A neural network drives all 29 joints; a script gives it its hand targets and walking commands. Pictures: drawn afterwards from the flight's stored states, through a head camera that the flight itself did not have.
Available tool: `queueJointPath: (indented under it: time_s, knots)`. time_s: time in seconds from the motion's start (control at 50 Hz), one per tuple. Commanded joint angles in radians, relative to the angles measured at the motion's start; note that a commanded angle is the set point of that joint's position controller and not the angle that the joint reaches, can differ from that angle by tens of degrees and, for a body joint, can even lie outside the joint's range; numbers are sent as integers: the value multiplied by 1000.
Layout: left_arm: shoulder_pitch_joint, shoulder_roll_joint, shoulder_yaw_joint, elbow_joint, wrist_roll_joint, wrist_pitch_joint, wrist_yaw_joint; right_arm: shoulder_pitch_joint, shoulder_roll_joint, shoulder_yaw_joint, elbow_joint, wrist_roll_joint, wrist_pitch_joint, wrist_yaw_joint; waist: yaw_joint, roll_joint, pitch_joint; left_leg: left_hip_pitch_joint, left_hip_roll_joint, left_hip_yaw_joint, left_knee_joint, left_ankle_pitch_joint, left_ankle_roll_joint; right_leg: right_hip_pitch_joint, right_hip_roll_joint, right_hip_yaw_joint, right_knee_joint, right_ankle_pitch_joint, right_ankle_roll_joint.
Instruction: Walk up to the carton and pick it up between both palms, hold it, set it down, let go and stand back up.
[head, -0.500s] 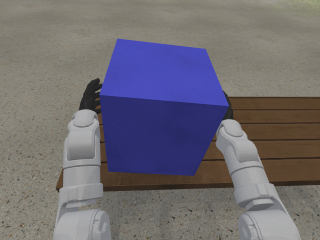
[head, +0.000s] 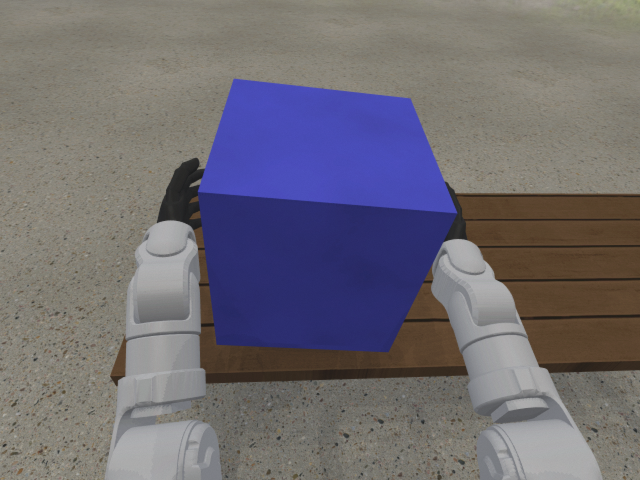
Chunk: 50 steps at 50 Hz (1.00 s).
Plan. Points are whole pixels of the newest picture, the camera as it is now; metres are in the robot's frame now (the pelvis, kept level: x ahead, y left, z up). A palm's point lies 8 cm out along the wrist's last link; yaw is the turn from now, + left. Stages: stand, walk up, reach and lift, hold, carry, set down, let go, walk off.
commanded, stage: hold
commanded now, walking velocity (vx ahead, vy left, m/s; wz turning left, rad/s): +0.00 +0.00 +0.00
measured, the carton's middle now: (314, 220) +0.40 +0.01 +0.14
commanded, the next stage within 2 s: none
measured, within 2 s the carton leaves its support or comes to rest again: neither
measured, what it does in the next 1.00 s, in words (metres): stands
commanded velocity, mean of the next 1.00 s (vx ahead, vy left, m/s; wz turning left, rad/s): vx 0.00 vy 0.00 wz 0.00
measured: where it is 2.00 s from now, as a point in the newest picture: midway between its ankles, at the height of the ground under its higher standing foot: outside the picture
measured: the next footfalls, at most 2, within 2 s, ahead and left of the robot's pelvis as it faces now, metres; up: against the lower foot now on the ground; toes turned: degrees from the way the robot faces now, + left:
none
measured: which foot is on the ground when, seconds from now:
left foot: down 0.00-1.00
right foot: down 0.00-1.00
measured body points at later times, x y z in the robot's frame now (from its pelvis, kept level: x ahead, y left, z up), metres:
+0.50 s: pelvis +0.00 +0.00 +0.00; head -0.05 +0.03 +0.45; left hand +0.37 +0.17 +0.18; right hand +0.36 -0.16 +0.15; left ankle +0.03 +0.12 -0.75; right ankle +0.01 -0.10 -0.75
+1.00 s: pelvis +0.00 +0.00 +0.00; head -0.05 +0.02 +0.45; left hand +0.37 +0.17 +0.18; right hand +0.36 -0.16 +0.15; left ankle +0.03 +0.12 -0.75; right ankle +0.01 -0.10 -0.75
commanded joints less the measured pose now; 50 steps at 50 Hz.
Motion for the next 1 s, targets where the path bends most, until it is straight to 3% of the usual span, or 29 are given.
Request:
queueJointPath:
  time_s: [0.0, 0.24, 0.52, 0.62, 0.68, 0.88, 0.98]
  knots:
    - [-664, -517, -497, -143, -169, -70, -134, -879, 497, 393, -398, 78, -95, 132, 1, 84, -393, 170, -35, 26, -1, 256, -28, 58, 29, -12, -19, 193, 51]
    - [-671, -506, -478, -122, -168, -69, -143, -895, 506, 386, -397, 68, -93, 124, 0, 63, -397, 144, -42, 31, -7, 229, -20, 87, 24, -8, -15, 209, 57]
    - [-690, -515, -512, -164, -178, -72, -133, -887, 497, 381, -404, 75, -93, 132, -15, 98, -421, 175, -36, 24, 5, 260, -34, 58, 30, -11, -16, 200, 49]
    - [-673, -511, -484, -117, -166, -70, -137, -885, 503, 375, -378, 61, -92, 133, -2, 78, -384, 149, -37, 26, -16, 204, -20, 52, 23, -11, -21, 163, 55]
    - [-673, -518, -485, -130, -165, -70, -136, -893, 505, 384, -384, 68, -96, 136, 5, 81, -404, 159, -36, 29, -10, 238, -24, 62, 30, -13, -16, 180, 50]
    - [-679, -508, -475, -121, -155, -68, -143, -887, 497, 371, -371, 66, -95, 132, -10, 76, -392, 160, -38, 28, -11, 221, -25, 69, 25, -8, -19, 182, 55]
    - [-672, -505, -474, -109, -163, -73, -140, -895, 503, 381, -377, 69, -100, 131, -2, 67, -400, 150, -40, 28, -7, 229, -19, 74, 22, -7, -19, 202, 57]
